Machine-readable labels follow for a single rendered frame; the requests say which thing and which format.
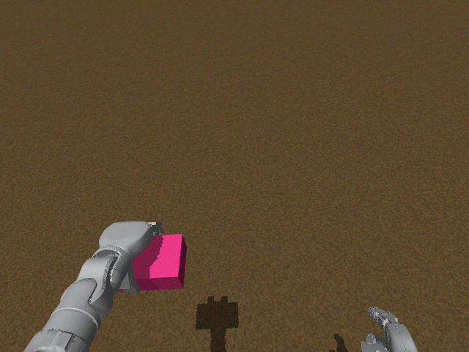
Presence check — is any left robot arm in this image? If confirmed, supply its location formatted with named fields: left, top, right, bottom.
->
left=24, top=246, right=131, bottom=352

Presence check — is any left robot hand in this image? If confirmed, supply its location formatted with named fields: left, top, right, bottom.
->
left=99, top=221, right=165, bottom=294

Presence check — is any right robot hand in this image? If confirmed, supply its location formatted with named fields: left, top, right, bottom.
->
left=361, top=307, right=418, bottom=352

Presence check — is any carton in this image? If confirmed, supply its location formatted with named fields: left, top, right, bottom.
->
left=117, top=234, right=187, bottom=292

